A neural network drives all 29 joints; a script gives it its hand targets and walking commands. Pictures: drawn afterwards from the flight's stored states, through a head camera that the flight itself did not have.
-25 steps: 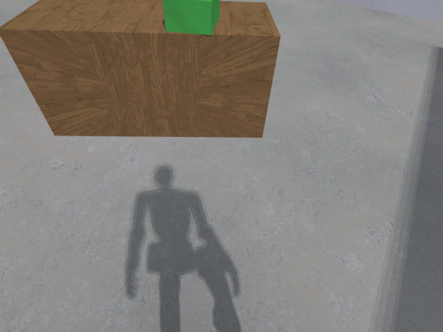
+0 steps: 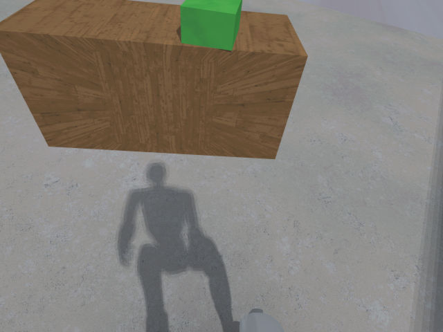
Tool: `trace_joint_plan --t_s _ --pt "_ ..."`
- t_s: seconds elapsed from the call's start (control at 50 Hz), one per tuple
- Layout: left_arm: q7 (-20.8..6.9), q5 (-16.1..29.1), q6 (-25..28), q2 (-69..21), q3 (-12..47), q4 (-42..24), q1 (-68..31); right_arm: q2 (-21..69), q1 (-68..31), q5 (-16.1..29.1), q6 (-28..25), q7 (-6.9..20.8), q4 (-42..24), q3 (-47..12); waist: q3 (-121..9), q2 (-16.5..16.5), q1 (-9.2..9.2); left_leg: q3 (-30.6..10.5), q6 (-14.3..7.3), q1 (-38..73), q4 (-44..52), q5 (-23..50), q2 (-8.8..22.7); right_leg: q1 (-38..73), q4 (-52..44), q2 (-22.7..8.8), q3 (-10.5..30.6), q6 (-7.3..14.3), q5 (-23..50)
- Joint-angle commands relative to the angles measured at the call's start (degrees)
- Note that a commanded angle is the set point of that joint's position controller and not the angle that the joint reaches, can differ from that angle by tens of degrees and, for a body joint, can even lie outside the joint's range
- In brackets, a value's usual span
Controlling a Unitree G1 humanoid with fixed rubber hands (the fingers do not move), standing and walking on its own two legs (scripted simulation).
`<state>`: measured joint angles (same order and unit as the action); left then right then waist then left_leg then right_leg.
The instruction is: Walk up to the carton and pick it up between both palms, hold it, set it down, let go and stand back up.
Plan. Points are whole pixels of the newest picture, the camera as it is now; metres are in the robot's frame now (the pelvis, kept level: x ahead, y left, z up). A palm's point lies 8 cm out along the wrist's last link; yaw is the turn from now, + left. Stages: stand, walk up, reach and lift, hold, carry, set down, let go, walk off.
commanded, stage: walk up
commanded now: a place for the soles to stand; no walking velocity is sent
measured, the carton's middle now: (213, 18) +1.47 -0.03 +0.01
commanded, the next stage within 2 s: none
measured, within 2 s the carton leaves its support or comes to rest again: neither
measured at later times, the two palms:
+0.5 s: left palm out of the picture +0.17 +0.24 -0.12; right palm (305, 222) +0.40 -0.23 -0.09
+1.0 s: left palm (100, 178) +0.56 +0.30 -0.12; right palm (284, 198) +0.49 -0.20 -0.11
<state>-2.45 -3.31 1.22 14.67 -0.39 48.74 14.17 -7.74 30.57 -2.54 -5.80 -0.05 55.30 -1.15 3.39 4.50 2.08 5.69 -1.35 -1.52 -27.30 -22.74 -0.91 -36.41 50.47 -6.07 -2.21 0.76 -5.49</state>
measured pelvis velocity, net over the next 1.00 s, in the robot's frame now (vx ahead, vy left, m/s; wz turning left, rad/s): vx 0.50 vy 0.05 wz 0.04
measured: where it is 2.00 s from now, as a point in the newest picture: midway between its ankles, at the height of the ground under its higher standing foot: (200, 205)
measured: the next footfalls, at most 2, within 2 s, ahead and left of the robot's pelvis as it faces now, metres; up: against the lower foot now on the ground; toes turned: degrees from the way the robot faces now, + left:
right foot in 0.14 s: +0.29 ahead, -0.12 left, +0.00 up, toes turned -5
left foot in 0.64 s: +0.48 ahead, +0.18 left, +0.00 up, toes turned +13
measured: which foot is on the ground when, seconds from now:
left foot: down 0.00-0.16, up 0.18-0.62, down 0.64-1.00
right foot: up 0.00-0.12, down 0.14-0.64, up 0.66-1.00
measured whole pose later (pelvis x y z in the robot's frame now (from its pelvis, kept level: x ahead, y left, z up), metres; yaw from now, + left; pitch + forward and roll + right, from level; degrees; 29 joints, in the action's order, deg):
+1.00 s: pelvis +0.50 +0.05 +0.00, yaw +2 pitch -2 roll +1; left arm -3.7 -3.3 1.2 15.1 -2.2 46.6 17.3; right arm -12.4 26.4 -2.4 -5.7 -0.6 51.0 0.7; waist 3.5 4.1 1.6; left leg 9.8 0.5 -5.4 -27.5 -19.5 3.4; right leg -34.3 46.8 -6.9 -0.6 -0.2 -6.7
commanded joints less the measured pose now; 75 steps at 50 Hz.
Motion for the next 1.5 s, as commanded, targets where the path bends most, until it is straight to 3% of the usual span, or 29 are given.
trace_joint_plan --t_s 0.0,0.06,0.1,0.12,0.14,0.16,0.18,0.24,0.28,0.4,0.5,0.56,0.6,0.62,0.64,0.66,0.76,0.9,1.02,1.06,1.08,1.1,1.12,1.14,1.2,1.28,1.4,1.46,1.48 --pt "0.05 0.37 1.41 0.91 -0.7 -5.1 -3.92 -11.1 2.71 0.09 -1.04 -0.42 -2.01 2.67 8.11 -10.38 -0.04 -8.41 -5.91 -8.84 12.61 19.14 13.28 4.46 -10.12 2.07 -3.56 1.96 7.04" --pt "0.39 0.24 1.79 0.95 -1.21 -5.94 -2.93 -12.89 2.04 0.11 0.15 -0.35 -2.14 2.79 8.68 -10.09 -0.56 -8.77 -6.98 -9.03 11.2 15.85 14.91 12.21 -14.79 3.45 -4.13 3.49 5.38" --pt "1.19 0.01 2.28 2.99 -2.71 -3.71 7.29 -14.29 1.47 0.1 1.25 -0.04 -2.91 2.73 2.94 -7.78 -5.04 -5.76 -6.58 -8.61 -4.51 23.64 13.07 25.24 -17.42 5.88 -4.43 4.03 -1.0" --pt "1.79 -0.28 2.71 5.19 -3.78 -1.63 16.21 -13.33 2.03 0.09 1.74 0.21 -3.9 2.13 -3.89 -4.6 -8.27 -3.5 -5.46 -14.06 -20.37 23.22 9.62 38.06 -16.21 4.78 -1.1 5.23 -5.0" --pt "2.33 -0.63 2.82 11.16 -5.62 -3.09 21.48 -9.02 7.2 1.86 2.25 0.35 -5.76 0.98 -14.26 6.04 -8.53 -0.85 -1.62 -26.94 -44.86 5.18 2.13 49.41 -22.1 -12.56 28.05 11.48 -21.17" --pt "3.02 1.67 1.63 13.45 -6.48 -3.7 21.59 -12.17 5.66 1.69 2.58 0.75 -7.46 2.56 -15.42 4.85 -9.71 -8.32 -0.22 -32.77 -52.52 -8.31 -1.37 47.92 -36.92 -18.6 47.67 14.34 -38.24" --pt "3.84 2.34 0.96 12.39 -6.26 -5.2 14.76 -13.25 1.08 1.63 2.63 0.85 -9.32 3.27 -8.04 2.55 -8.69 -9.98 0.01 -36.17 -55.15 -6.39 1.72 40.68 -40.65 -19.69 44.2 14.6 -46.29" --pt "4.07 2.59 2.46 6.32 -3.82 -4.75 8.88 -11.4 -3.57 -0.42 2.6 1.21 -11.06 3.58 0.8 0.31 -4.5 -10.25 0.29 -34.07 -46.96 -4.3 6.27 24.84 -40.33 -15.63 24.85 13.02 -35.83" --pt "3.57 1.87 3.93 4.43 -2.77 -3.01 9.63 -8.99 -0.45 -1.12 3.24 2.1 -9.95 3.48 0.15 -0.32 -2.79 -9.29 0.96 -31.72 -43.71 -0.5 6.55 21.76 -40.62 -13.3 18.05 12.01 -30.45" --pt "2.59 1.36 4.87 5.0 -2.66 0.46 11.79 -8.03 -9.75 -0.47 3.51 3.26 -13.23 3.25 4.6 0.43 -2.84 -7.1 2.54 -37.58 -26.4 13.16 8.48 22.28 -43.54 -10.66 7.55 10.17 -27.49" --pt "1.75 1.08 5.12 7.26 -3.06 1.23 12.61 -7.66 -17.06 0.11 2.26 3.25 -14.96 3.19 6.29 0.74 -3.29 -3.12 0.4 -26.57 -11.98 23.13 6.19 19.35 -41.47 -8.89 0.28 9.06 -23.78" --pt "1.67 0.79 3.7 7.97 -2.72 1.49 13.91 -8.93 -16.1 -0.38 1.68 2.37 -14.94 3.87 6.4 -0.4 -2.76 -0.98 -0.18 -18.91 -9.39 18.39 4.4 18.94 -35.68 -9.66 -0.7 8.82 -23.02" --pt "1.21 0.57 2.14 6.95 -1.62 1.3 15.39 -11.49 -7.02 -1.05 1.1 1.09 -12.65 5.25 1.95 -5.81 1.13 -0.07 -0.3 -6.69 -6.33 11.22 2.36 17.58 -17.56 -5.97 -4.62 6.63 -17.13" --pt "1.07 0.73 1.63 4.18 -0.02 0.13 17.65 -14.36 0.26 -1.29 0.59 0.05 -12.1 6.33 -4.71 -12.13 3.72 -14.57 -1.34 3.46 -3.4 2.02 11.42 11.03 1.45 -2.1 -7.33 4.24 -19.07" --pt "0.54 1.35 0.8 3.49 0.35 -2.16 21.51 -20.18 5.61 -0.75 1.43 -0.98 -13.24 7.88 -12.54 -16.33 4.37 -44.79 -6.72 10.26 9.15 -13.05 25.2 0.5 19.3 5.62 -2.99 1.09 -30.3" --pt "0.76 1.11 0.18 6.13 -0.57 -3.33 19.66 -21.74 2.16 1.43 2.45 -1.8 -14.05 8.51 -9.6 -10.84 3.18 -50.42 -8.57 6.1 15.54 -23.14 28.09 -3.86 25.01 3.04 4.59 0.43 -25.53" --pt "0.6 0.31 0.1 4.97 -1.87 -2.26 17.47 -12.21 -7.24 1.13 -0.13 -1.58 -12.16 5.02 -0.21 -11.74 -1.84 -25.47 -9.01 -10.76 15.87 -7.11 22.22 0.52 18.08 -1.18 7.08 -1.59 -17.51" --pt "-1.1 -0.2 0.2 1.98 -1.96 -3.85 8.52 -11.72 -5.63 0.32 -1.39 -1.05 -8.87 3.79 5.15 -11.35 -2.05 -10.06 -9.07 -9.8 15.48 4.17 18.41 -3.87 3.5 -1.66 4.28 -2.19 -4.09" --pt "-1.29 0.16 1.57 0.89 -2.12 -6.31 3.07 -15.51 -4.96 -0.16 -0.32 -0.51 -7.46 3.91 5.45 -12.02 -1.96 -2.1 -8.66 -13.51 10.76 11.31 18.47 13.13 -11.87 1.49 -2.53 1.1 0.76" --pt "-0.56 -0.06 1.97 2.6 -2.87 -5.24 7.75 -16.35 -4.95 -0.5 0.95 -0.3 -7.62 3.75 4.11 -8.89 -4.48 0.34 -6.93 -13.5 1.79 12.18 17.17 21.62 -16.14 3.61 -3.74 1.51 -2.02" --pt "0.09 -0.13 2.34 5.13 -4.01 -3.79 13.41 -14.79 -3.23 -0.81 1.58 -0.01 -7.89 2.84 -0.09 -4.31 -6.71 3.48 -5.36 -15.02 -11.4 17.43 13.95 30.66 -17.41 4.95 -2.96 2.41 -5.1" --pt "0.9 0.19 2.73 9.03 -5.32 -3.55 20.43 -11.35 -0.52 -1.06 2.11 0.29 -9.22 1.4 -7.87 1.86 -8.47 4.38 -3.25 -20.39 -28.41 11.09 10.06 39.78 -17.65 -3.24 10.68 4.43 -9.56" --pt "1.94 1.83 2.05 14.13 -6.47 -4.56 23.55 -9.07 2.06 0.91 2.83 0.85 -11.09 1.11 -12.41 13.29 -8.51 1.25 0.51 -31.13 -45.39 -10.47 -0.4 44.77 -30.56 -14.5 38.16 11.27 -18.87" --pt "2.84 3.15 0.97 13.78 -6.5 -5.7 20.3 -11.46 -2.29 0.57 3.37 0.6 -11.82 1.88 -8.07 6.38 -9.43 -6.31 0.7 -35.37 -49.29 -10.19 2.64 40.82 -36.59 -16.64 40.79 12.1 -29.43" --pt "3.39 3.03 1.09 7.83 -4.12 -6.1 11.61 -12.21 -5.93 0.36 2.48 0.8 -13.77 2.37 1.07 3.3 -6.08 -6.93 0.09 -35.89 -45.8 -4.4 6.29 27.78 -37.14 -14.14 25.85 12.94 -25.53" --pt "2.74 1.97 3.62 4.94 -2.65 -3.43 10.85 -9.11 -3.83 -0.53 2.75 1.56 -12.48 2.53 0.12 2.74 -3.85 -6.44 0.93 -31.84 -34.31 0.21 6.16 24.31 -36.54 -11.53 14.39 12.73 -13.53" --pt "1.58 1.33 2.94 7.5 -2.75 -1.38 7.64 -7.36 -9.59 0.25 2.08 1.98 -15.28 2.88 2.53 3.52 -2.6 -2.25 -0.07 -17.89 -13.12 12.79 3.19 13.98 -35.24 -8.98 5.64 10.15 -25.43" --pt "0.79 0.84 1.38 6.5 -1.99 -1.33 8.0 -9.56 -4.2 -0.19 1.38 0.67 -14.46 4.4 2.58 -1.6 0.65 0.03 -0.38 -5.51 -8.53 10.41 0.93 7.62 -25.02 -5.98 3.03 6.65 -33.97" --pt "0.48 0.67 0.99 4.12 -0.89 -1.6 8.79 -11.44 0.52 -0.22 0.83 -0.08 -13.87 5.16 0.86 -6.85 3.1 -5.66 -0.49 0.36 -5.19 6.24 4.53 4.14 -13.63 -2.99 0.27 4.66 -32.77"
